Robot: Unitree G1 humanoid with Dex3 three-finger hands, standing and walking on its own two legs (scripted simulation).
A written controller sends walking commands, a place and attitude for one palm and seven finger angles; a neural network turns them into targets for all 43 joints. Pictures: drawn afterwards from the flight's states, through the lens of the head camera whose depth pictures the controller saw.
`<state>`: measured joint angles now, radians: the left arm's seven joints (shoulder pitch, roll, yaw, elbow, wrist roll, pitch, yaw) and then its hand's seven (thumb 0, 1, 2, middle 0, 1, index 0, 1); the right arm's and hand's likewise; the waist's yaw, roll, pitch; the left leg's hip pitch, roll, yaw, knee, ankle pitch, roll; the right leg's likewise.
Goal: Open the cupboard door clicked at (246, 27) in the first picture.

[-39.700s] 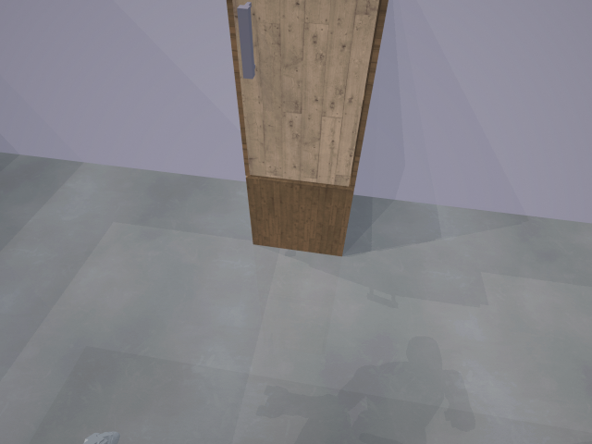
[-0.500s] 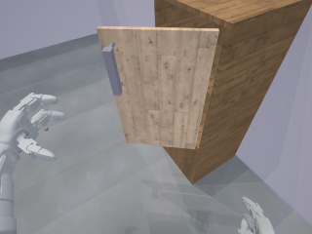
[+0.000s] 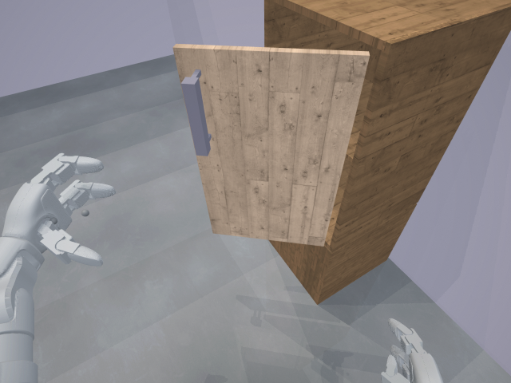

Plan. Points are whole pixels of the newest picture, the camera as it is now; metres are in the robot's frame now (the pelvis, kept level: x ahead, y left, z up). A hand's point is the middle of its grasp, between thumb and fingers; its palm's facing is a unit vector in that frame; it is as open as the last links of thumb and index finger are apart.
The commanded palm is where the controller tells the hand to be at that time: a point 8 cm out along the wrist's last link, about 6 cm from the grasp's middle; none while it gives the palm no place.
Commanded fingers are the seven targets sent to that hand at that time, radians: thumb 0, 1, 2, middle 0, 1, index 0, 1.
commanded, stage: move the hooked fingers beside the handle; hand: left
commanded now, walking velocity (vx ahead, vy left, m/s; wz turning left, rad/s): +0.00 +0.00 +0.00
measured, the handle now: (200, 114) +0.59 +0.18 +0.13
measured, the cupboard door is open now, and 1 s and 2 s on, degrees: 50 50 50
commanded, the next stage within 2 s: none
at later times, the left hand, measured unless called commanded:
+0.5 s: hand (118, 175) +0.38 +0.26 +0.14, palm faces -0.02 -1.00 -0.04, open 13.9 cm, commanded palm +0.35 +0.31 +0.14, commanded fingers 0.00 -0.50 0.30 -0.30 -1.20 -0.30 -1.20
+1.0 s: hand (139, 148) +0.45 +0.25 +0.14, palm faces -0.03 -1.00 -0.01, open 13.9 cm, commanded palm +0.43 +0.31 +0.14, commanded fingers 0.00 -0.50 0.30 -0.30 -1.20 -0.30 -1.20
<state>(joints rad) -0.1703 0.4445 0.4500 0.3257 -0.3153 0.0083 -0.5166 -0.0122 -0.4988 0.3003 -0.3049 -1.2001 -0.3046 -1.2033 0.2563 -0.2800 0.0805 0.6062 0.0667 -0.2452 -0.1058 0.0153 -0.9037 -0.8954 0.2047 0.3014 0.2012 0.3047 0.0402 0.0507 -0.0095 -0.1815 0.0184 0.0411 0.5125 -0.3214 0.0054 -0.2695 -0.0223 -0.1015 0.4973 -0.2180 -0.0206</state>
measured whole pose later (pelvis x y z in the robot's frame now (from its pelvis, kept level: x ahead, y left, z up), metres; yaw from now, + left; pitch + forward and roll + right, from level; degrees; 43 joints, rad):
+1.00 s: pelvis +0.01 +0.01 -0.01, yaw -1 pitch +8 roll +0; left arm -0.77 0.60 0.43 1.03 -0.17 -0.12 -0.48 -0.01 -0.50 0.30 -0.30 -1.20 -0.30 -1.20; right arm 0.35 -0.31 0.06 0.64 0.05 -0.12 -0.08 0.01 -0.90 -0.90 0.21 0.30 0.20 0.30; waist -0.08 0.01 -0.03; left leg -0.38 0.02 0.06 0.59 -0.35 0.01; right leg -0.47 -0.02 -0.08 0.56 -0.23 -0.01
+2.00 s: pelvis +0.03 +0.02 -0.02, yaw -3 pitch +17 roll -3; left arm -1.01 0.68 0.49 1.18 -0.09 -0.21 -0.42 -0.01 -0.50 0.30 -0.30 -1.20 -0.30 -1.20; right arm 0.43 -0.29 0.04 0.61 0.01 0.06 -0.03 0.01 -0.91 -0.89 0.21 0.30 0.20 0.30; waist -0.17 0.02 -0.07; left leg -0.57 0.04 0.06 0.69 -0.42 0.03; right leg -0.63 0.00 -0.08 0.59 -0.26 0.00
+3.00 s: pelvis +0.02 +0.02 -0.02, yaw -3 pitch +15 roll -2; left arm -1.00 0.58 0.42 1.19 -0.09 -0.21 -0.33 -0.01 -0.50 0.30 -0.30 -1.20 -0.30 -1.20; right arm 0.45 -0.29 0.04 0.62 0.01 0.03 -0.02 0.01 -0.91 -0.89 0.20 0.30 0.20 0.30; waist -0.17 0.03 -0.08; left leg -0.56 0.04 0.06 0.69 -0.40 0.03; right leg -0.63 0.00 -0.07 0.61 -0.24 0.00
